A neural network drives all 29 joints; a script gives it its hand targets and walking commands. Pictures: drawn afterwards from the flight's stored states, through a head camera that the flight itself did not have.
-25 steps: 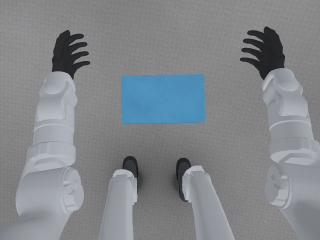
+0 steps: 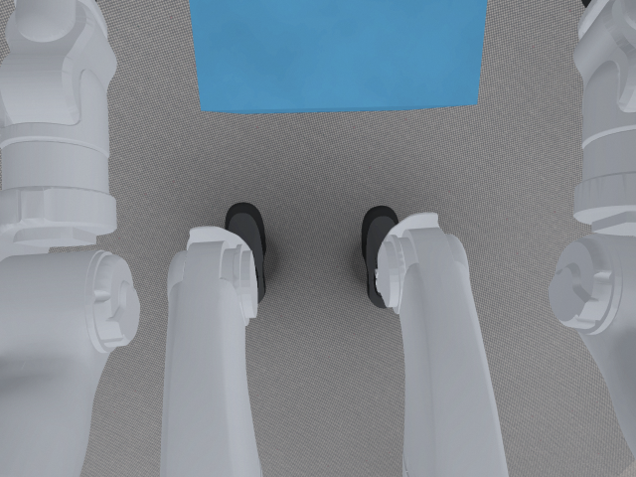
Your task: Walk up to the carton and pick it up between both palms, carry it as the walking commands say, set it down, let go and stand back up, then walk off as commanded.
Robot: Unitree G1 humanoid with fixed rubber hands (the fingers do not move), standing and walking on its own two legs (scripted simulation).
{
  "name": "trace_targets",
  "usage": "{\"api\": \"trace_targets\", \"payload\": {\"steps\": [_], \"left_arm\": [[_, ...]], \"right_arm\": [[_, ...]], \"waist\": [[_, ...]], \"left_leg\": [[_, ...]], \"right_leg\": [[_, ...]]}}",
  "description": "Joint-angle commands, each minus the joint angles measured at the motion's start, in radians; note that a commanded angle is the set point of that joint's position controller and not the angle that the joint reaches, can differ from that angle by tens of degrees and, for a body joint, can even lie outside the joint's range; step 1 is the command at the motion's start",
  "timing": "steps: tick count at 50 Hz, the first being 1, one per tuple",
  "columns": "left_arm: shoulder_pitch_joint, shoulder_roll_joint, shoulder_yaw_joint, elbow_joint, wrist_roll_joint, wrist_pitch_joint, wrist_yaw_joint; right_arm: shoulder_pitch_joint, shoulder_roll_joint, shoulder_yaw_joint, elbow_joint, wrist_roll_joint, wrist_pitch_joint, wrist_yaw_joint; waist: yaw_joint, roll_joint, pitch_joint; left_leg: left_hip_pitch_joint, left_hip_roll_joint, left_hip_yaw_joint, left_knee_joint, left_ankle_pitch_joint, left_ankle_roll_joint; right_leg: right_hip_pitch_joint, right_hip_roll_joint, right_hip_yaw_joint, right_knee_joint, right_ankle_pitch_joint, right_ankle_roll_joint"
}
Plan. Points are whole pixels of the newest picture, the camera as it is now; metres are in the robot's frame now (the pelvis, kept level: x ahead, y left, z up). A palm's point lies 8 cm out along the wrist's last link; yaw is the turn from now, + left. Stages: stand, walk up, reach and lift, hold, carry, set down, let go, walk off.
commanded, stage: reach and lift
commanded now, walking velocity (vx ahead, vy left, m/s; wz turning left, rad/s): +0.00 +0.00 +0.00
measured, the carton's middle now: (329, 45) +0.52 -0.03 -0.37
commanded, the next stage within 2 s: none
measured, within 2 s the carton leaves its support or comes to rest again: neither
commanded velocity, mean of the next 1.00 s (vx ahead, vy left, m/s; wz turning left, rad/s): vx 0.00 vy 0.00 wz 0.00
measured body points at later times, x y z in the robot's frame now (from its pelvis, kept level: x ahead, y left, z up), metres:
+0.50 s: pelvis +0.00 -0.01 -0.12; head +0.37 -0.04 +0.13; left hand +0.58 +0.16 -0.27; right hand +0.55 -0.26 -0.27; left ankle +0.14 +0.13 -0.48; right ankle +0.12 -0.13 -0.48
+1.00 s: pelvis +0.01 +0.00 -0.14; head +0.39 -0.02 +0.09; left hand +0.59 +0.18 -0.30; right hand +0.55 -0.26 -0.31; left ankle +0.14 +0.13 -0.48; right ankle +0.12 -0.13 -0.48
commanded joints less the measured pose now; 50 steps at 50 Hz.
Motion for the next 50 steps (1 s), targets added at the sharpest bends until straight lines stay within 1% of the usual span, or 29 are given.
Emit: {"api": "trace_targets", "payload": {"steps": [1, 4, 6, 7, 8, 10, 12, 17, 18, 19, 20, 22, 23, 24, 26, 28, 29, 30, 32, 34, 38, 40, 42, 43, 44, 45, 47, 48, 50], "left_arm": [[-0.509, 0.258, -0.033, -0.309, -0.096, 0.065, 0.075], [-0.436, 0.26, -0.026, -0.424, -0.117, 0.091, 0.101], [-0.402, 0.226, -0.024, -0.316, -0.11, 0.091, 0.101], [-0.394, 0.25, -0.007, -0.264, -0.103, 0.083, 0.097], [-0.327, 0.191, 0.0, -0.022, -0.091, 0.071, 0.078], [-0.255, 0.146, 0.029, 0.159, -0.052, 0.021, 0.033], [-0.266, 0.119, 0.017, 0.203, -0.027, -0.029, -0.002], [-0.304, 0.121, -0.001, 0.224, -0.033, -0.144, -0.013], [-0.34, 0.153, -0.002, 0.142, -0.037, -0.157, -0.01], [-0.339, 0.185, 0.002, 0.31, -0.032, -0.161, -0.011], [-0.35, 0.222, 0.01, 0.115, -0.026, -0.172, 0.004], [-0.394, 0.25, -0.003, 0.215, -0.041, -0.17, 0.012], [-0.395, 0.279, 0.031, 0.089, -0.033, -0.176, 0.021], [-0.382, 0.269, -0.014, 0.252, -0.073, -0.164, 0.017], [-0.42, 0.291, -0.032, 0.184, -0.098, -0.16, 0.027], [-0.412, 0.24, -0.065, 0.401, -0.112, -0.14, 0.015], [-0.44, 0.232, -0.042, 0.187, -0.118, -0.163, 0.016], [-0.439, 0.219, -0.041, 0.209, -0.126, -0.171, 0.014], [-0.505, 0.219, -0.111, -0.036, -0.199, -0.186, 0.025], [-0.465, 0.202, -0.151, -0.032, -0.227, -0.17, 0.026], [-0.337, 0.138, -0.096, 0.378, -0.149, -0.143, 0.009], [-0.292, 0.138, -0.066, 0.298, -0.106, -0.161, 0.016], [-0.331, 0.191, -0.05, 0.161, -0.121, -0.192, 0.033], [-0.347, 0.154, -0.106, 0.093, -0.143, -0.193, 0.039], [-0.345, 0.15, -0.112, 0.148, -0.141, -0.189, 0.044], [-0.327, 0.156, -0.098, 0.108, -0.128, -0.195, 0.046], [-0.356, 0.108, -0.111, 0.179, -0.151, -0.187, 0.039], [-0.32, 0.116, -0.105, 0.189, -0.143, -0.19, 0.036], [-0.293, 0.08, -0.128, 0.22, -0.163, -0.175, 0.02]], "right_arm": [[-0.444, -0.344, 0.051, -0.327, 0.16, 0.063, -0.041], [-0.434, -0.364, 0.048, -0.398, 0.182, 0.082, -0.034], [-0.385, -0.387, 0.04, -0.273, 0.164, 0.083, -0.032], [-0.354, -0.355, 0.047, -0.206, 0.145, 0.08, -0.036], [-0.275, -0.342, 0.029, 0.024, 0.094, 0.069, -0.025], [-0.243, -0.22, 0.057, 0.109, 0.075, 0.017, -0.004], [-0.23, -0.177, 0.072, 0.204, 0.041, -0.016, 0.0], [-0.333, -0.148, 0.077, 0.171, 0.085, -0.122, -0.024], [-0.388, -0.173, 0.078, 0.024, 0.108, -0.139, -0.033], [-0.359, -0.13, 0.107, 0.173, 0.121, -0.131, -0.041], [-0.419, -0.172, 0.089, -0.008, 0.113, -0.141, -0.056], [-0.421, -0.175, 0.118, 0.117, 0.141, -0.128, -0.07], [-0.449, -0.182, 0.125, -0.033, 0.142, -0.127, -0.078], [-0.425, -0.182, 0.16, 0.125, 0.173, -0.117, -0.079], [-0.452, -0.189, 0.194, 0.071, 0.179, -0.102, -0.091], [-0.421, -0.14, 0.219, 0.31, 0.192, -0.079, -0.089], [-0.43, -0.158, 0.197, 0.159, 0.174, -0.099, -0.087], [-0.442, -0.183, 0.193, 0.145, 0.181, -0.111, -0.089], [-0.515, -0.228, 0.165, -0.125, 0.212, -0.134, -0.117], [-0.451, -0.245, 0.159, -0.153, 0.221, -0.134, -0.127], [-0.373, -0.222, 0.106, 0.129, 0.157, -0.135, -0.095], [-0.326, -0.22, 0.067, 0.138, 0.121, -0.146, -0.097], [-0.281, -0.2, 0.089, 0.098, 0.153, -0.159, -0.097], [-0.283, -0.192, 0.083, 0.104, 0.164, -0.16, -0.098], [-0.274, -0.226, 0.087, 0.146, 0.162, -0.156, -0.092], [-0.258, -0.183, 0.107, 0.164, 0.169, -0.155, -0.09], [-0.282, -0.177, 0.132, 0.206, 0.153, -0.152, -0.073], [-0.275, -0.1, 0.165, 0.199, 0.188, -0.155, -0.066], [-0.349, -0.122, 0.179, 0.13, 0.218, -0.17, -0.062]], "waist": [[-0.054, 0.03, -2.354], [-0.008, 0.065, -2.448], [-0.046, 0.057, -2.26], [-0.011, 0.047, -2.187], [-0.042, 0.042, -1.841], [-0.037, -0.056, -1.587], [-0.046, -0.051, -1.501], [-0.018, -0.057, -1.438], [-0.006, -0.035, -1.562], [0.02, -0.028, -1.428], [0.03, -0.011, -1.616], [0.044, -0.023, -1.513], [0.069, -0.036, -1.715], [0.042, -0.059, -1.593], [0.035, -0.059, -1.726], [0.023, -0.059, -1.415], [0.004, -0.075, -1.557], [0.017, -0.044, -1.609], [-0.061, -0.084, -1.949], [-0.079, -0.056, -1.996], [-0.062, 0.037, -1.444], [-0.042, 0.053, -1.503], [-0.054, -0.019, -1.696], [-0.073, 0.02, -1.716], [-0.086, 0.025, -1.715], [-0.047, 0.029, -1.684], [-0.072, -0.017, -1.624], [-0.029, -0.017, -1.573], [-0.025, -0.005, -1.541]], "left_leg": [[1.059, -0.052, 0.12, 0.073, 0.23, 0.01], [1.173, -0.062, 0.106, 0.141, 0.455, 0.009], [1.092, -0.059, 0.12, 0.174, 0.32, 0.008], [1.036, -0.06, 0.116, 0.167, 0.291, 0.011], [0.786, -0.044, 0.122, 0.176, 0.141, 0.009], [0.537, -0.033, 0.118, 0.181, 0.034, 0.027], [0.433, -0.033, 0.117, 0.197, 0.0, 0.019], [0.303, -0.035, 0.128, 0.313, 0.172, 0.004], [0.365, -0.025, 0.128, 0.313, 0.19, 0.017], [0.287, -0.018, 0.138, 0.329, 0.143, 0.021], [0.367, -0.03, 0.145, 0.332, 0.197, 0.018], [0.327, -0.013, 0.153, 0.346, 0.136, 0.021], [0.44, -0.023, 0.162, 0.355, 0.2, 0.02], [0.354, -0.006, 0.165, 0.367, 0.105, 0.027], [0.439, -0.004, 0.152, 0.369, 0.098, 0.025], [0.293, 0.018, 0.16, 0.367, -0.051, 0.025], [0.377, 0.005, 0.171, 0.379, 0.073, 0.016], [0.374, 0.011, 0.168, 0.413, 0.119, 0.008], [0.54, -0.01, 0.148, 0.455, 0.286, 0.004], [0.567, -0.019, 0.146, 0.466, 0.32, 0.008], [0.388, 0.003, 0.13, 0.415, 0.109, 0.02], [0.433, -0.006, 0.128, 0.412, 0.178, 0.005], [0.529, -0.017, 0.127, 0.426, 0.268, 0.002], [0.545, -0.017, 0.113, 0.42, 0.302, -0.005], [0.591, -0.01, 0.121, 0.445, 0.303, -0.008], [0.553, -0.015, 0.127, 0.441, 0.3, -0.005], [0.57, -0.014, 0.113, 0.42, 0.281, 0.005], [0.508, -0.017, 0.122, 0.413, 0.269, 0.008], [0.453, -0.01, 0.119, 0.411, 0.243, 0.012]], "right_leg": [[0.569, 0.049, -0.15, -0.033, 0.233, -0.006], [0.61, 0.072, -0.152, 0.035, 0.387, -0.015], [0.48, 0.052, -0.153, 0.063, 0.277, -0.01], [0.448, 0.048, -0.152, 0.068, 0.253, -0.009], [0.28, 0.032, -0.145, 0.075, 0.133, -0.013], [0.257, 0.019, -0.117, 0.058, 0.09, -0.005], [0.26, 0.014, -0.084, 0.064, 0.073, 0.004], [0.256, 0.013, -0.089, 0.179, 0.274, 0.019], [0.312, 0.007, -0.081, 0.18, 0.291, 0.023], [0.233, 0.002, -0.075, 0.185, 0.242, 0.029], [0.342, 0.013, -0.072, 0.187, 0.287, 0.03], [0.298, -0.001, -0.076, 0.213, 0.226, 0.041], [0.376, 0.008, -0.068, 0.212, 0.268, 0.043], [0.355, -0.01, -0.074, 0.222, 0.188, 0.042], [0.431, -0.01, -0.085, 0.247, 0.173, 0.05], [0.327, -0.026, -0.077, 0.239, 0.007, 0.047], [0.431, -0.01, -0.08, 0.237, 0.114, 0.042], [0.451, -0.014, -0.068, 0.263, 0.191, 0.039], [0.598, 0.0, -0.095, 0.3, 0.402, 0.043], [0.574, 0.003, -0.104, 0.319, 0.449, 0.03], [0.208, -0.022, -0.122, 0.289, 0.167, 0.032], [0.192, -0.008, -0.12, 0.292, 0.198, 0.033], [0.318, 0.003, -0.123, 0.325, 0.332, 0.03], [0.298, 0.007, -0.128, 0.344, 0.358, 0.019], [0.26, 0.007, -0.128, 0.343, 0.325, 0.016], [0.243, 0.004, -0.117, 0.338, 0.323, 0.012], [0.25, -0.003, -0.129, 0.325, 0.291, 0.024], [0.233, 0.002, -0.128, 0.322, 0.283, 0.024], [0.242, 0.0, -0.127, 0.313, 0.272, 0.028]]}}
